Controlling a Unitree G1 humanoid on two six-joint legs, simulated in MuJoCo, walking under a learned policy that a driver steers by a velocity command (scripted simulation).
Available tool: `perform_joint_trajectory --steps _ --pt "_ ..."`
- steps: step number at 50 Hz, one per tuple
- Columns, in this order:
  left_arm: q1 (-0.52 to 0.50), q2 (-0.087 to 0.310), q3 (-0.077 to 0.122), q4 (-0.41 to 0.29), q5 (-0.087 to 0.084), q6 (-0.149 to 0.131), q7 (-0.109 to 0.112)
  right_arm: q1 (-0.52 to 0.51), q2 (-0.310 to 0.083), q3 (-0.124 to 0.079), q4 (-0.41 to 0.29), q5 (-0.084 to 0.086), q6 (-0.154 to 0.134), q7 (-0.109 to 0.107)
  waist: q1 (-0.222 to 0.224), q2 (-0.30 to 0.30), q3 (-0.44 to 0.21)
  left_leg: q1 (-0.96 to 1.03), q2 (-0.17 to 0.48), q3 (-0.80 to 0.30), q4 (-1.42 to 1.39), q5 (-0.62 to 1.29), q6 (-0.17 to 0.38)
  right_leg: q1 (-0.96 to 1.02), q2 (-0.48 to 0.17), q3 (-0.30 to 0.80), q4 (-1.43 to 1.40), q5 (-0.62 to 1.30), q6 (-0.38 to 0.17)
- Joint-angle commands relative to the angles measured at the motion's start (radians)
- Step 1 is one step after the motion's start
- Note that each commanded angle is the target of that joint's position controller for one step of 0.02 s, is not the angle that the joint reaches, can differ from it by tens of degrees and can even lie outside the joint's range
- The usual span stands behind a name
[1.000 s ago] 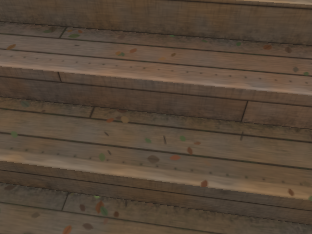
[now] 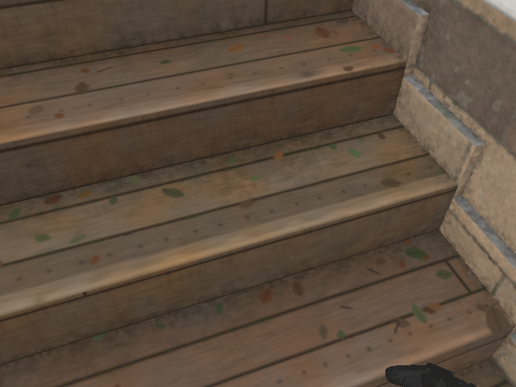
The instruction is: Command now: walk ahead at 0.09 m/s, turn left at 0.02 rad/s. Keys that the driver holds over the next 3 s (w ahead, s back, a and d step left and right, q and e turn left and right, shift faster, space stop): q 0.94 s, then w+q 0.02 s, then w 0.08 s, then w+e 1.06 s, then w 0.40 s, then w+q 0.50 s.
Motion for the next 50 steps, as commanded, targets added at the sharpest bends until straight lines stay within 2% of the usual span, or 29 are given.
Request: perform_joint_trajectory --steps 1,2,4,6,7,8,9,12,14,17,18,20,21,23,24,25,26,27,28,29,30,33,38,42,44,46,47,49,50 --pt "0.068 -0.084 -0.03 -0.118 0.037 0.032 0.086 0.109 -0.014 -0.041 0.122 0.067 0.0 -0.082 0.113 0.039 0.097 0.2 0.188 -0.645 -0.641 -0.357 0.136 -0.269 -0.096 -0.119 0.412 -0.085 0.02" --pt "-0.025 -0.004 -0.03 -0.055 0.006 0.032 0.046 0.036 -0.046 -0.031 0.095 0.01 -0.056 -0.029 0.05 -0.029 0.084 0.205 0.154 -0.569 -0.628 -0.245 0.132 -0.394 -0.101 -0.007 0.424 -0.065 0.0" --pt "-0.036 -0.01 -0.047 -0.058 0.01 0.037 0.042 -0.029 -0.005 -0.024 0.077 0.022 -0.084 -0.025 0.089 0.056 -0.033 0.219 0.103 -0.488 -0.654 0.041 0.098 -0.355 -0.137 -0.036 0.405 -0.007 0.031" --pt "-0.036 0.014 -0.052 -0.036 0.021 0.024 0.035 -0.005 -0.066 -0.041 0.077 0.029 -0.107 -0.033 0.073 0.061 -0.067 0.287 0.084 -0.402 -0.635 0.209 0.114 -0.406 -0.113 -0.071 0.42 0.01 0.053" --pt "-0.087 0.056 -0.043 -0.06 0.03 0.023 0.045 -0.001 -0.104 -0.051 0.065 0.021 -0.106 -0.029 0.068 0.029 -0.071 0.309 0.094 -0.4 -0.663 0.186 0.126 -0.416 -0.133 -0.099 0.347 0.024 0.085" --pt "-0.153 0.098 -0.031 -0.092 0.022 0.024 0.064 0.035 -0.147 -0.065 0.057 0.009 -0.098 -0.028 0.04 0.047 -0.089 0.343 0.119 -0.451 -0.7 0.127 0.141 -0.437 -0.142 -0.101 0.319 -0.009 0.12" --pt "-0.161 0.111 -0.024 -0.09 0.026 0.024 0.077 0.082 -0.165 -0.072 0.059 0.016 -0.095 -0.024 0.028 0.079 -0.091 0.379 0.131 -0.483 -0.702 0.064 0.154 -0.453 -0.15 -0.1 0.304 -0.007 0.141" --pt "-0.176 0.108 -0.018 -0.101 0.042 0.027 0.11 0.13 -0.174 -0.076 0.011 0.043 -0.1 -0.016 0.006 0.149 -0.061 0.4 0.164 -0.515 -0.741 0.06 0.177 -0.422 -0.16 -0.155 0.268 -0.083 0.185" --pt "-0.273 0.089 -0.016 -0.152 0.019 0.029 0.126 0.196 -0.16 -0.071 0.005 0.042 -0.105 -0.017 -0.035 0.139 -0.04 0.473 0.195 -0.561 -0.766 0.019 0.172 -0.428 -0.176 -0.156 0.125 -0.163 0.206" --pt "-0.297 0.03 -0.032 -0.182 0.023 0.029 0.122 0.217 -0.195 -0.084 -0.024 0.042 -0.104 -0.031 -0.044 0.154 -0.002 0.499 0.166 -0.548 -0.761 -0.013 0.153 -0.342 -0.155 -0.2 -0.147 -0.164 0.212" --pt "-0.273 0.029 -0.028 -0.193 0.028 0.026 0.111 0.157 -0.197 -0.082 -0.053 0.049 -0.114 -0.028 -0.014 0.17 0.011 0.405 0.14 -0.488 -0.751 0.031 0.131 -0.207 -0.139 -0.257 -0.194 -0.195 0.199" --pt "-0.247 0.055 -0.009 -0.226 0.018 0.006 0.089 0.102 -0.212 -0.082 -0.086 0.055 -0.126 -0.013 0.022 0.191 0.005 0.361 0.158 -0.514 -0.719 0.095 0.128 -0.055 -0.129 -0.245 -0.248 -0.212 0.163" --pt "-0.242 0.062 -0.007 -0.239 0.001 -0.002 0.09 0.074 -0.193 -0.077 -0.093 0.055 -0.126 -0.008 0.033 0.199 0.017 0.389 0.157 -0.524 -0.68 0.128 0.138 -0.034 -0.126 -0.249 -0.354 -0.167 0.143" --pt "-0.222 0.046 -0.004 -0.273 -0.026 -0.024 0.085 0.118 -0.198 -0.08 -0.084 0.059 -0.092 0.001 0.055 0.158 -0.005 0.428 0.133 -0.568 -0.594 0.137 0.151 0.115 -0.117 -0.274 -0.652 -0.009 0.101" --pt "-0.208 0.06 0.002 -0.281 -0.015 -0.039 0.089 0.171 -0.152 -0.07 -0.064 0.056 -0.082 0.001 0.056 0.109 -0.01 0.373 0.084 -0.539 -0.493 0.032 0.085 0.228 -0.206 -0.199 -0.711 0.099 0.025" --pt "-0.241 0.187 0.034 -0.303 -0.019 -0.049 0.095 0.193 -0.097 -0.056 -0.132 0.028 -0.082 -0.002 0.012 -0.191 -0.047 0.061 -0.092 -0.306 -0.307 -0.087 -0.066 0.415 -0.439 0.166 -0.749 0.241 -0.27" --pt "-0.174 0.187 0.045 -0.304 0.025 -0.055 0.109 0.136 -0.184 -0.073 -0.107 0.021 -0.077 -0.008 0.096 -0.072 -0.072 -0.082 -0.065 -0.321 0.083 -0.197 -0.15 0.477 -0.569 0.378 -0.794 0.236 -0.384" --pt "-0.208 0.174 0.041 -0.306 0.039 -0.06 0.115 0.18 -0.208 -0.077 -0.079 0.026 -0.072 -0.016 0.066 0.014 -0.079 -0.113 -0.038 -0.342 0.324 -0.125 -0.173 0.414 -0.573 0.335 -0.785 0.202 -0.346" --pt "-0.266 0.121 0.013 -0.327 0.043 -0.056 0.114 0.206 -0.22 -0.085 -0.049 0.02 -0.062 -0.033 0.023 0.035 -0.047 -0.113 -0.022 -0.366 0.436 -0.011 -0.181 0.332 -0.496 0.204 -0.791 0.091 -0.252" --pt "-0.297 0.042 -0.023 -0.344 0.018 -0.043 0.114 0.18 -0.202 -0.083 -0.048 0.013 -0.057 -0.051 0.024 -0.017 -0.026 -0.112 -0.036 -0.369 0.421 0.065 -0.165 0.301 -0.414 0.058 -0.818 0.044 -0.185" --pt "-0.284 -0.011 -0.041 -0.345 0.01 -0.018 0.12 0.092 -0.199 -0.077 -0.1 0.014 -0.057 -0.059 0.046 0.011 -0.043 -0.13 -0.049 -0.318 0.407 0.09 -0.164 0.299 -0.37 -0.041 -0.826 -0.001 -0.174" --pt "-0.181 0.016 -0.041 -0.35 0.027 0.008 0.131 0.053 -0.185 -0.07 -0.112 0.024 -0.072 -0.048 0.075 -0.016 -0.041 -0.178 -0.031 -0.267 0.375 0.089 -0.188 0.365 -0.36 -0.127 -0.834 -0.019 -0.183" --pt "-0.107 0.044 -0.046 -0.328 0.041 0.027 0.106 0.063 -0.187 -0.064 -0.079 0.027 -0.074 -0.023 0.097 -0.038 -0.015 -0.231 -0.013 -0.263 0.411 0.15 -0.168 0.354 -0.445 -0.156 -0.843 -0.037 -0.231" --pt "-0.122 0.043 -0.052 -0.31 0.043 -0.004 0.112 0.03 -0.168 -0.045 -0.091 0.006 -0.052 0.0 0.084 -0.021 -0.022 -0.177 0.073 -0.213 0.257 0.151 -0.15 0.358 -0.464 -0.219 -0.889 -0.103 -0.202" --pt "-0.12 0.07 -0.036 -0.287 0.046 -0.025 0.122 0.007 -0.133 -0.023 -0.119 0.0 -0.042 0.021 0.074 -0.003 -0.016 -0.043 0.125 -0.154 -0.031 0.098 -0.145 0.35 -0.437 -0.308 -0.895 -0.122 -0.144" --pt "-0.188 0.122 -0.014 -0.301 0.049 -0.067 0.124 0.038 -0.138 -0.024 -0.108 0.006 -0.027 0.057 0.055 -0.081 0.022 0.237 0.14 -0.105 -0.114 0.042 -0.126 0.175 -0.427 -0.374 -0.88 -0.101 -0.109" --pt "-0.207 0.136 -0.006 -0.301 0.049 -0.077 0.128 0.064 -0.141 -0.026 -0.11 0.009 -0.024 0.065 0.044 -0.064 0.038 0.27 0.134 -0.099 -0.22 0.04 -0.103 0.201 -0.446 -0.374 -0.865 -0.088 -0.113" --pt "-0.216 0.132 -0.009 -0.278 0.057 -0.077 0.117 0.149 -0.167 -0.047 -0.085 0.016 -0.036 0.06 0.023 -0.044 0.061 0.418 0.109 -0.074 -0.391 0.211 -0.037 0.147 -0.496 -0.357 -0.825 -0.288 -0.114" --pt "-0.185 0.116 -0.012 -0.252 0.042 -0.064 0.11 0.202 -0.201 -0.076 -0.056 0.02 -0.053 0.049 0.02 -0.022 0.069 0.522 0.058 -0.038 -0.515 0.194 -0.001 0.118 -0.48 -0.365 -0.778 -0.398 -0.104"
